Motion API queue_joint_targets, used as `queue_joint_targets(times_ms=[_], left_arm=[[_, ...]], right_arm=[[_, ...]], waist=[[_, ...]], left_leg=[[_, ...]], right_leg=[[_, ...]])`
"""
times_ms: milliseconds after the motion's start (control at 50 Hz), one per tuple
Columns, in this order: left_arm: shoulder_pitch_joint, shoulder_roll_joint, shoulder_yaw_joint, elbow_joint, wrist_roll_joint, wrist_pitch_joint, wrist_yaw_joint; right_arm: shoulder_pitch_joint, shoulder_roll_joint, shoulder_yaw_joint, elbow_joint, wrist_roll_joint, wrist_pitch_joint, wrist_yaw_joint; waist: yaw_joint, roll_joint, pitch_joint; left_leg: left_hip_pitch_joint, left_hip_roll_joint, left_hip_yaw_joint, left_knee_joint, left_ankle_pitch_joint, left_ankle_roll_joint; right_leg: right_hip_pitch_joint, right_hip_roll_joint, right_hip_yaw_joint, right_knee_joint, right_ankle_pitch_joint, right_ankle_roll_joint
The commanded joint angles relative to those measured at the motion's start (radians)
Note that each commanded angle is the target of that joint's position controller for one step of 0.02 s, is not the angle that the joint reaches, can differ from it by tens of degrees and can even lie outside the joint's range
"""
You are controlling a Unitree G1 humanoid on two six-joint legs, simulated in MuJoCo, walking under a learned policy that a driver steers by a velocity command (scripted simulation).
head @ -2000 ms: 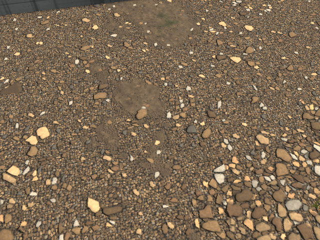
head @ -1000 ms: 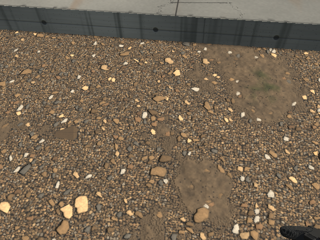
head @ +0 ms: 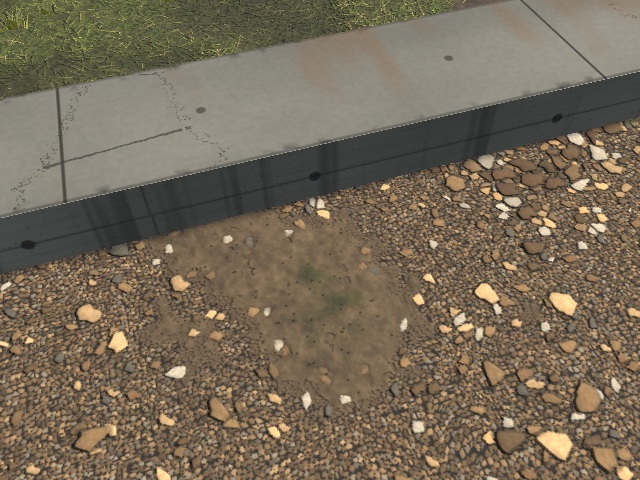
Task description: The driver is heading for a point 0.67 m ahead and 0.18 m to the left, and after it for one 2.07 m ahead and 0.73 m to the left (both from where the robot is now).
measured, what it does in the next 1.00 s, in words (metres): walks ahead, turning left: left foot, then right foot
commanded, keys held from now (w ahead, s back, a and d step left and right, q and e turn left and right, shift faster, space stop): w+q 0.10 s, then q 0.66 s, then no key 0.24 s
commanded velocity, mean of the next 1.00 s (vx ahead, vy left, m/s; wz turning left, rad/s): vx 0.17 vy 0.00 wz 0.47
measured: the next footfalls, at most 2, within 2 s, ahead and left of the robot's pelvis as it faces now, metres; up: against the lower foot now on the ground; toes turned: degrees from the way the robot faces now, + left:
left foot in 0.18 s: +0.28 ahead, +0.14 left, +0.00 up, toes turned +7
right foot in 0.64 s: +0.42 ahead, -0.04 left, +0.00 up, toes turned +29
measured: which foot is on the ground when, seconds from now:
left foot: up 0.00-0.16, down 0.18-0.64, up 0.66-1.00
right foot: down 0.00-0.16, up 0.18-0.62, down 0.64-1.00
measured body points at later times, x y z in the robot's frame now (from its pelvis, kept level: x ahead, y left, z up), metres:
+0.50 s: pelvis +0.23 +0.05 +0.00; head +0.28 +0.08 +0.44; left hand +0.33 +0.36 -0.11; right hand +0.44 -0.19 -0.10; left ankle +0.24 +0.14 -0.74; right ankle +0.37 -0.09 -0.69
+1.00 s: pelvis +0.29 +0.05 -0.01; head +0.32 +0.06 +0.44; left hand +0.26 +0.35 -0.11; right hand +0.57 -0.10 -0.11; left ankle +0.22 +0.15 -0.74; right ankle +0.39 -0.06 -0.74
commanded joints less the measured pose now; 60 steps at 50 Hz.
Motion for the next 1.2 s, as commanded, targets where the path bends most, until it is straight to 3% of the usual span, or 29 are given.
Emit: queue_joint_targets(times_ms=[20, 100, 140, 160, 180, 200, 220, 240, 280, 320, 400, 500, 580, 620, 640, 660, 680, 700, 720, 780, 860, 980, 1000, 1020, 1040, 1060, 1080, 1100, 1200], left_arm=[[0.017, 0.164, 0.047, -0.019, -0.006, -0.007, 0.009], [0.025, 0.182, 0.057, 0.009, -0.018, 0.023, 0.021], [-0.012, 0.208, 0.062, -0.006, -0.015, 0.044, 0.041], [-0.029, 0.203, 0.058, -0.015, -0.016, 0.052, 0.052], [-0.012, 0.179, 0.044, -0.037, -0.003, 0.045, 0.059], [0.137, 0.043, 0.000, -0.075, 0.033, 0.019, 0.035], [0.079, 0.148, 0.013, -0.049, 0.010, -0.005, 0.018], [-0.025, 0.173, 0.020, -0.088, -0.029, -0.014, 0.011], [-0.103, 0.166, 0.021, -0.105, -0.007, -0.009, 0.028], [-0.065, 0.162, 0.026, -0.108, -0.004, 0.021, 0.035], [-0.037, 0.115, 0.013, -0.092, 0.005, 0.046, 0.052], [-0.149, 0.114, 0.016, -0.118, -0.005, 0.058, 0.047], [-0.185, 0.130, 0.027, -0.134, -0.010, 0.041, 0.035], [-0.130, 0.137, 0.038, -0.116, -0.011, 0.025, 0.030], [-0.108, 0.185, 0.051, -0.117, 0.002, 0.022, 0.036], [-0.153, 0.266, 0.068, -0.133, 0.025, 0.035, 0.044], [-0.089, 0.228, 0.067, -0.116, 0.034, 0.042, 0.041], [-0.100, 0.182, 0.053, -0.127, 0.024, 0.043, 0.042], [-0.131, 0.148, 0.046, -0.132, 0.015, 0.048, 0.044], [-0.175, 0.136, 0.040, -0.132, 0.003, 0.067, 0.053], [-0.153, 0.157, 0.050, -0.110, 0.003, 0.082, 0.054], [-0.165, 0.180, 0.052, -0.076, -0.032, 0.091, 0.037], [-0.137, 0.162, 0.045, -0.058, -0.038, 0.089, 0.036], [-0.094, 0.129, 0.032, -0.042, -0.025, 0.082, 0.031], [-0.063, 0.061, 0.009, -0.056, 0.026, 0.069, 0.016], [-0.153, 0.085, 0.016, -0.081, 0.014, 0.069, 0.028], [-0.182, 0.132, 0.029, -0.074, -0.002, 0.074, 0.036], [-0.159, 0.124, 0.032, -0.052, -0.007, 0.081, 0.037], [-0.109, 0.117, 0.033, -0.012, -0.024, 0.097, 0.035]], right_arm=[[-0.128, -0.054, -0.006, -0.101, 0.005, -0.018, 0.018], [-0.155, -0.058, -0.008, -0.144, -0.002, -0.019, 0.047], [-0.044, -0.105, -0.033, -0.134, -0.017, -0.015, 0.048], [0.099, -0.150, -0.058, -0.103, -0.019, -0.017, 0.041], [0.225, -0.226, -0.083, -0.089, -0.021, -0.014, 0.025], [0.206, -0.320, -0.093, -0.109, -0.027, -0.016, 0.017], [0.246, -0.232, -0.077, -0.129, -0.019, -0.008, 0.012], [0.184, -0.196, -0.066, -0.142, -0.019, -0.003, 0.007], [0.077, -0.153, -0.056, -0.159, 0.001, 0.014, -0.006], [0.027, -0.150, -0.053, -0.177, -0.021, 0.027, -0.012], [0.004, -0.189, -0.068, -0.171, -0.018, 0.041, -0.028], [0.001, -0.185, -0.067, -0.170, -0.006, 0.084, -0.053], [0.000, -0.175, -0.066, -0.178, -0.006, 0.098, -0.055], [-0.034, -0.158, -0.060, -0.191, 0.004, 0.102, -0.056], [-0.001, -0.116, -0.048, -0.196, -0.004, 0.100, -0.055], [0.098, -0.074, -0.037, -0.200, -0.013, 0.095, -0.052], [0.090, -0.147, -0.054, -0.201, -0.018, 0.087, -0.051], [0.094, -0.207, -0.076, -0.182, -0.013, 0.089, -0.049], [0.083, -0.208, -0.083, -0.164, -0.004, 0.101, -0.052], [0.054, -0.133, -0.066, -0.170, 0.002, 0.130, -0.053], [0.003, -0.078, -0.043, -0.197, -0.006, 0.120, -0.048], [0.050, -0.077, -0.039, -0.162, -0.013, 0.116, -0.026], [0.064, -0.082, -0.041, -0.151, -0.018, 0.114, -0.023], [0.069, -0.117, -0.044, -0.158, -0.027, 0.114, -0.027], [0.060, -0.201, -0.057, -0.176, -0.036, 0.120, -0.041], [0.031, -0.148, -0.041, -0.172, -0.059, 0.105, -0.032], [-0.010, -0.114, -0.030, -0.174, -0.066, 0.087, -0.026], [-0.038, -0.076, -0.020, -0.156, -0.065, 0.071, -0.028], [-0.060, -0.098, -0.028, -0.110, -0.043, 0.057, -0.040]], waist=[[0.040, -0.080, 0.065], [0.028, -0.091, 0.053], [-0.040, -0.135, -0.034], [-0.117, -0.121, -0.114], [-0.170, -0.028, -0.225], [-0.046, 0.239, -0.374], [-0.144, 0.088, -0.530], [-0.149, 0.052, -0.397], [-0.094, -0.072, -0.178], [-0.029, -0.026, -0.122], [-0.008, 0.015, -0.157], [-0.043, 0.059, -0.171], [-0.052, 0.104, -0.143], [-0.009, 0.112, -0.132], [-0.026, 0.044, -0.161], [-0.107, -0.235, -0.156], [-0.059, -0.319, -0.175], [-0.054, -0.226, -0.160], [-0.058, -0.168, -0.136], [-0.055, -0.176, -0.080], [-0.025, -0.231, -0.125], [-0.045, -0.235, -0.118], [-0.052, -0.217, -0.106], [-0.040, -0.136, -0.121], [0.008, 0.144, -0.150], [-0.049, 0.197, -0.119], [-0.051, 0.139, -0.067], [-0.035, 0.132, -0.063], [-0.035, 0.107, -0.056]], left_leg=[[0.010, -0.020, 0.007, -0.093, 0.043, 0.023], [-0.009, -0.060, 0.060, -0.148, -0.135, 0.074], [0.160, -0.143, 0.135, -0.144, -0.226, 0.107], [0.359, -0.184, 0.142, -0.200, -0.145, 0.133], [0.664, -0.066, -0.038, -0.207, 0.128, 0.196], [1.069, 0.243, -0.561, -0.180, 0.398, 0.434], [1.125, 0.251, -0.645, -0.238, 0.379, 0.457], [1.032, 0.208, -0.482, -0.253, 0.394, 0.404], [0.734, 0.127, -0.335, -0.310, 0.357, 0.337], [0.529, 0.079, -0.286, -0.370, 0.347, 0.327], [0.426, 0.031, -0.215, -0.358, 0.411, 0.303], [0.417, -0.011, -0.270, -0.330, 0.091, 0.234], [0.486, -0.004, -0.387, -0.271, 0.007, 0.215], [0.482, -0.046, -0.407, -0.206, -0.045, 0.168], [0.412, -0.092, -0.368, -0.111, -0.229, 0.123], [0.226, -0.243, -0.195, 0.072, -0.651, 0.054], [0.114, -0.245, -0.118, 0.299, -0.809, 0.001], [0.097, -0.197, -0.121, 0.438, -0.749, -0.024], [0.088, -0.177, -0.104, 0.490, -0.682, -0.044], [0.114, -0.151, -0.041, 0.475, -0.567, -0.078], [0.216, -0.133, 0.003, 0.240, -0.568, -0.079], [0.470, -0.138, 0.074, -0.227, -0.352, -0.011], [0.550, -0.144, 0.072, -0.346, -0.267, 0.018], [0.662, -0.063, -0.037, -0.374, -0.165, 0.054], [0.743, 0.152, -0.264, -0.350, 0.104, 0.139], [0.554, 0.222, -0.322, -0.401, -0.017, 0.267], [0.512, 0.176, -0.294, -0.426, -0.110, 0.269], [0.512, 0.138, -0.238, -0.425, -0.136, 0.235], [0.547, 0.104, -0.113, -0.345, 0.111, 0.216]], right_leg=[[-0.019, -0.306, 0.035, -0.089, 0.301, -0.109], [0.137, -0.349, 0.001, 0.029, 0.569, -0.081], [0.141, -0.321, -0.035, 0.242, 0.996, -0.042], [0.072, -0.281, -0.068, 0.447, 1.034, -0.003], [-0.148, -0.225, -0.077, 0.743, 0.730, 0.054], [-0.600, 0.004, -0.012, 1.149, -0.359, 0.137], [-0.646, -0.010, 0.183, 1.261, -0.424, 0.132], [-0.709, -0.070, 0.196, 1.230, -0.352, 0.116], [-0.701, -0.132, 0.152, 1.081, -0.247, 0.121], [-0.585, -0.139, 0.146, 0.992, -0.210, 0.137], [-0.516, -0.106, 0.119, 0.770, -0.104, 0.186], [-0.473, -0.073, 0.146, 0.587, 0.035, 0.191], [-0.439, -0.051, 0.173, 0.415, -0.013, 0.164], [-0.312, -0.067, 0.159, 0.190, 0.141, 0.127], [-0.179, -0.205, 0.250, 0.158, 0.261, 0.074], [-0.054, -0.415, 0.474, 0.169, 0.565, -0.069], [-0.040, -0.528, 0.641, 0.142, 0.626, -0.206], [-0.060, -0.502, 0.563, 0.157, 0.585, -0.205], [-0.085, -0.431, 0.446, 0.170, 0.524, -0.158], [-0.164, -0.324, 0.266, 0.140, 0.430, -0.112], [-0.118, -0.330, 0.209, 0.146, 0.477, -0.143], [-0.176, -0.336, 0.198, 0.191, 0.355, -0.124], [-0.223, -0.313, 0.184, 0.210, 0.282, -0.080], [-0.309, -0.273, 0.148, 0.266, 0.143, -0.001], [-0.438, -0.162, 0.035, 0.438, -0.174, 0.096], [-0.430, -0.142, 0.068, 0.489, -0.335, 0.128], [-0.412, -0.156, 0.091, 0.559, -0.315, 0.139], [-0.411, -0.161, 0.102, 0.573, -0.281, 0.145], [-0.365, -0.148, 0.082, 0.564, -0.211, 0.167]])
Keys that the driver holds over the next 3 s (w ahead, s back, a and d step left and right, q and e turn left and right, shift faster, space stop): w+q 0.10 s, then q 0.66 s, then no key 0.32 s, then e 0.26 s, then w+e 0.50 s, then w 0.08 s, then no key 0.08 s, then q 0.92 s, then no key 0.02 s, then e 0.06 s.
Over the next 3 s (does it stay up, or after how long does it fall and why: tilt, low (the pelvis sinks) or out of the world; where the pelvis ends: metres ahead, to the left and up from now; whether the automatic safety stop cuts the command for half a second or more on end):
stays up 0.58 0.21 0.00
